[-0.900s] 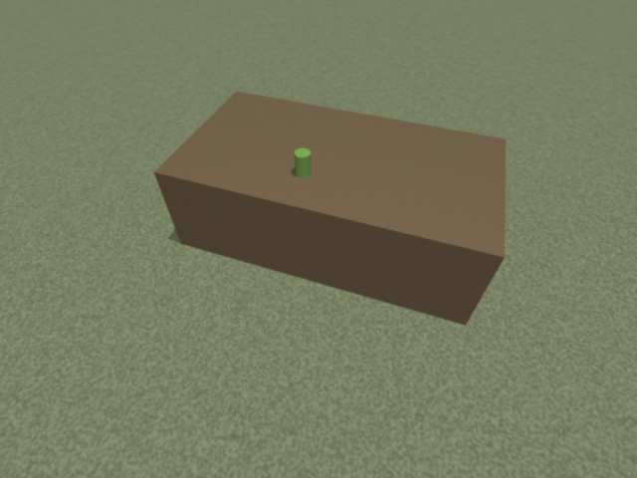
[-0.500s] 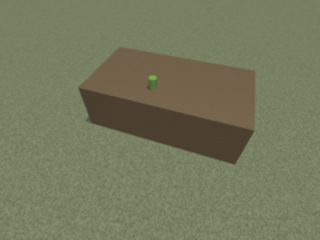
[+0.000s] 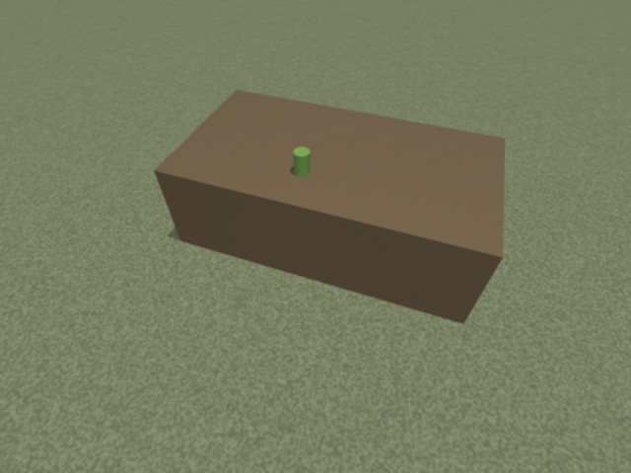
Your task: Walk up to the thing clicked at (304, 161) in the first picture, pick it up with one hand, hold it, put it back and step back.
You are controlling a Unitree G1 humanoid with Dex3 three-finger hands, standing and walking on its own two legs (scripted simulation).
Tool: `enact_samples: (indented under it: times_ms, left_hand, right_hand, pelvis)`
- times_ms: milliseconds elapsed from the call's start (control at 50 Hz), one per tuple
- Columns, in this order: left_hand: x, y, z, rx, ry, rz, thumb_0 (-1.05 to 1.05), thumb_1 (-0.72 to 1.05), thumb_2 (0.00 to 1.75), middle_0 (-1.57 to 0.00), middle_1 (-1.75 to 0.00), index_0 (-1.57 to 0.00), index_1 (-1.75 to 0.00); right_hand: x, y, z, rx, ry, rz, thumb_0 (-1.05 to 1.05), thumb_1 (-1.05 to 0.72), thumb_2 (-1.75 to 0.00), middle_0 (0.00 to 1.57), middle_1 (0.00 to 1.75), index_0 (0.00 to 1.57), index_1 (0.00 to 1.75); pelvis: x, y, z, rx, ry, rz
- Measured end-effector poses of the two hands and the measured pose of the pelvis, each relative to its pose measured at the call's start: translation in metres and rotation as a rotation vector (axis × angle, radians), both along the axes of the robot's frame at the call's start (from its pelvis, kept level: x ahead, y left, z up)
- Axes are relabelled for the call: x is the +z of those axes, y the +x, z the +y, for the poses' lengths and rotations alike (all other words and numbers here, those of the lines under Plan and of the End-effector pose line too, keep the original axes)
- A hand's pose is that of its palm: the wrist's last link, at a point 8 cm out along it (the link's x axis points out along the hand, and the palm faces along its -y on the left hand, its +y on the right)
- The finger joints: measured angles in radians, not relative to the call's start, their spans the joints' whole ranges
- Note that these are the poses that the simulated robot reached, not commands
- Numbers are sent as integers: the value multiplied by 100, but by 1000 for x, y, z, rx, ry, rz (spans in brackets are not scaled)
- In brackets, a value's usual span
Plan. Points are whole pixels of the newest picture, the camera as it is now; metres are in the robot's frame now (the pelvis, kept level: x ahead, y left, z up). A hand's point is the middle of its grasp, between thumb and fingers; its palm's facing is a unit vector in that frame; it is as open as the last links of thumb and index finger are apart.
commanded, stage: stand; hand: left
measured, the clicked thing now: (301, 161) +1.15 +0.05 -0.35
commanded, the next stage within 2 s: walk up in 0.22 s
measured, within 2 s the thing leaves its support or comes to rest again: neither
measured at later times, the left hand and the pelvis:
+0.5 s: hand out of the picture +0.12 +0.25 -0.15, palm faces -0.18 -0.89 -0.41, open 7.4 cm; pelvis +0.04 -0.03 -0.02, yaw -8 degrees
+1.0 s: hand (161, 366) +0.33 +0.28 -0.17, palm faces -0.26 -0.86 -0.44, open 7.4 cm; pelvis +0.24 +0.00 -0.04, yaw -14 degrees
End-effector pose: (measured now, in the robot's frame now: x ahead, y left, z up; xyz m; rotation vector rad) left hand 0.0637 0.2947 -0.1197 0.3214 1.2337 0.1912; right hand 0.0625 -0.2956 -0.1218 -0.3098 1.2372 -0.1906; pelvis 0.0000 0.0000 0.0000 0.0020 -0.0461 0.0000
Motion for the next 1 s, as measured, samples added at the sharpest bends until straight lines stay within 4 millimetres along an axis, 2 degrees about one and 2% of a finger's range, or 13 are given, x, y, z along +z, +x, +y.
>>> enact_samples:
  times_ms: [240,340,400,480,560,680,800,900,960,1000]
  left_hand:
    - [2,4,1,-2,0,-13,1,90,90,-20,-30,-20,-30]
    - [3,9,9,-47,15,0,1,90,90,-21,-30,-21,-30]
    - [3,22,11,-97,46,33,1,90,90,-21,-30,-20,-30]
    - [11,53,0,-151,65,21,1,90,90,-20,-30,-20,-30]
    - [14,81,-10,-166,107,-47,1,90,90,-21,-30,-20,-30]
    - [27,108,-22,-153,107,-42,1,90,90,-21,-30,-21,-30]
    - [26,150,-21,-182,95,-30,1,90,90,-21,-31,-21,-30]
    - [11,200,-3,-217,91,-18,1,90,90,-21,-31,-21,-30]
    - [-5,240,15,-247,99,-10,1,90,90,-21,-31,-21,-30]
    - [-13,270,22,-256,104,-14,1,90,90,-21,-31,-21,-30]
  right_hand:
    - [0,6,-1,3,4,-14,0,-90,-90,20,30,20,30]
    - [3,9,-14,-41,5,-100,0,-90,-90,21,30,20,30]
    - [0,0,-29,-88,-11,-118,0,-90,-90,21,30,20,30]
    - [-6,-14,-53,-137,-14,-60,0,-90,-90,21,30,20,30]
    - [-22,-8,-76,-154,-18,1,0,-90,-90,20,30,20,30]
    - [-13,42,-78,-137,11,-32,1,-91,-90,20,30,20,30]
    - [-5,104,-71,-129,20,-82,0,-90,-90,20,30,20,30]
    - [-2,171,-58,-120,7,-144,0,-90,-90,20,30,20,30]
    - [-2,212,-47,-120,-18,-203,0,-90,-90,20,30,20,30]
    - [0,230,-38,-129,-34,-245,0,-90,-90,20,30,20,30]
  pelvis:
    - [0,3,0,-4,1,0]
    - [-6,11,0,-61,17,15]
    - [-12,19,-6,-97,24,13]
    - [-14,38,-22,-132,31,3]
    - [-25,61,-39,-142,-2,-11]
    - [-13,100,-44,-176,-15,-11]
    - [-12,147,-38,-208,-22,-6]
    - [-22,195,-22,-221,-37,-2]
    - [-35,229,-8,-234,-24,-3]
    - [-39,244,1,-249,-11,-16]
